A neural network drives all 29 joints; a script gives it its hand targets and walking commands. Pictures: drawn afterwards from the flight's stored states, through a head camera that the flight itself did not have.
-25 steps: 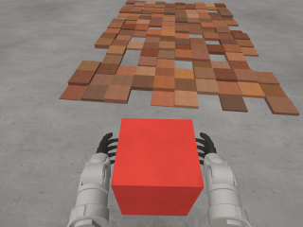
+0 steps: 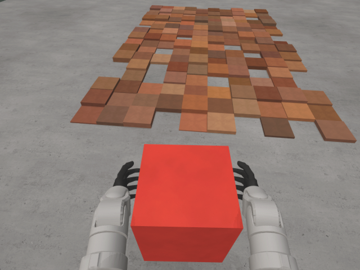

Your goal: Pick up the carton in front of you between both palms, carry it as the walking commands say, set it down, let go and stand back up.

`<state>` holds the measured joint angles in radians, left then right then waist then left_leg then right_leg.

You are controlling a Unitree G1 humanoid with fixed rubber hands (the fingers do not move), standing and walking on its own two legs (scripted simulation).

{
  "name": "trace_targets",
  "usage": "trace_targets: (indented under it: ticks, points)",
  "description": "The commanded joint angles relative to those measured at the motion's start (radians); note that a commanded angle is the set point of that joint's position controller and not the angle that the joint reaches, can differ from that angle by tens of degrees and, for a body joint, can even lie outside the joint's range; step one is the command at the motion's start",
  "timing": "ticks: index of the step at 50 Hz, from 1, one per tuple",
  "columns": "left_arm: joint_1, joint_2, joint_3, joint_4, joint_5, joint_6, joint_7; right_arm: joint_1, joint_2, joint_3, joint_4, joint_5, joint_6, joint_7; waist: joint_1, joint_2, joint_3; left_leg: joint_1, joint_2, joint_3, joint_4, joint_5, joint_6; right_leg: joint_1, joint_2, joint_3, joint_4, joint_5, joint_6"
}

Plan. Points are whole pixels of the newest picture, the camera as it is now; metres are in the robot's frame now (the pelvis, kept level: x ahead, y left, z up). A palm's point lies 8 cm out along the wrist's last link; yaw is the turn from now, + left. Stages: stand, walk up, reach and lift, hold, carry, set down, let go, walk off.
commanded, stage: reach and lift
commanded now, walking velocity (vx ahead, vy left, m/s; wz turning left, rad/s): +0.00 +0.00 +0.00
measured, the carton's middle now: (184, 205) +0.29 +0.00 -0.04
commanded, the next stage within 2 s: hold in 0.22 s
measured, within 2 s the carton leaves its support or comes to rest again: neither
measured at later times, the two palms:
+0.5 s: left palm (118, 191) +0.28 +0.15 +0.05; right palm (252, 191) +0.28 -0.15 +0.05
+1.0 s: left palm (119, 189) +0.28 +0.15 +0.05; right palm (252, 189) +0.28 -0.15 +0.05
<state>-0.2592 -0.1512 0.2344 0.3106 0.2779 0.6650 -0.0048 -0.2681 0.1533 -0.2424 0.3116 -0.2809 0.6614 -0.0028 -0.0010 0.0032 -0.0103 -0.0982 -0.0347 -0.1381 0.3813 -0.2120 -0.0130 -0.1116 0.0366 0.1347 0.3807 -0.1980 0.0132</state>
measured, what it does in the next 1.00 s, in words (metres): stands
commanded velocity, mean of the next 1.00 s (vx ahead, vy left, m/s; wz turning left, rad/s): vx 0.00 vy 0.00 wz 0.00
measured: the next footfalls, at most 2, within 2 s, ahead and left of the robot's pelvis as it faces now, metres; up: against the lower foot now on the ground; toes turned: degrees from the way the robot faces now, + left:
right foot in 1.88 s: +0.13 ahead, -0.09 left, +0.00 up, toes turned -7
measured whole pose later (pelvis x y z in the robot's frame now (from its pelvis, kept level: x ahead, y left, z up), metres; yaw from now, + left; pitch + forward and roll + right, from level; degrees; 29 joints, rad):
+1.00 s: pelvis -0.01 +0.00 +0.00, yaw +0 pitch -7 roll +0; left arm -0.28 -0.16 0.24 0.25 0.28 0.76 -0.01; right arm -0.29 0.16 -0.25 0.25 -0.29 0.75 0.01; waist 0.00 0.00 0.01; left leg -0.04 -0.03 -0.13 0.36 -0.20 -0.01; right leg -0.05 0.03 0.13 0.36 -0.18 0.01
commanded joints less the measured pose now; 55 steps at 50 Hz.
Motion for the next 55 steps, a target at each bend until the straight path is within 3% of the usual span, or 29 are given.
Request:
trace_targets:
  ticks: [1,10,16,22,34,55]
  points:
    - [-0.466,-0.937,-0.54,-0.049,-0.248,-0.028,-0.241,-0.434,0.95,0.547,-0.026,0.249,-0.017,0.249,0.0,-0.003,-0.254,0.049,-0.067,0.069,-0.048,0.247,-0.004,0.109,0.065,-0.067,-0.036,0.257,0.012]
    - [-0.466,-0.93,-0.548,-0.079,-0.257,-0.007,-0.238,-0.434,0.939,0.552,-0.053,0.256,0.003,0.247,-0.001,-0.001,-0.233,0.053,-0.066,0.068,-0.056,0.232,-0.005,0.111,0.065,-0.067,-0.045,0.239,0.013]
    - [-0.471,-0.933,-0.616,-0.168,-0.3,0.03,-0.229,-0.441,0.939,0.62,-0.142,0.296,0.041,0.243,-0.002,-0.001,-0.271,0.094,-0.065,0.062,-0.068,0.281,-0.01,0.15,0.066,-0.064,-0.056,0.282,0.017]
    - [-0.475,-0.891,-0.539,-0.1,-0.253,0.067,-0.231,-0.448,0.894,0.541,-0.079,0.254,0.076,0.245,-0.001,-0.001,-0.134,0.044,-0.06,0.072,-0.095,0.107,-0.004,0.097,0.059,-0.073,-0.082,0.112,0.007]
    - [-0.576,-0.924,-0.538,-0.077,-0.257,0.055,-0.243,-0.551,0.929,0.543,-0.054,0.256,0.064,0.257,0.0,-0.001,-0.185,0.038,-0.057,0.078,-0.077,0.064,-0.001,0.097,0.056,-0.079,-0.064,0.069,0.005]
    - [-0.501,-0.909,-0.55,-0.123,-0.264,0.061,-0.237,-0.472,0.923,0.555,-0.097,0.266,0.072,0.247,0.0,-0.002,-0.204,0.076,-0.062,0.074,-0.078,0.188,-0.004,0.136,0.061,-0.072,-0.069,0.201,0.01]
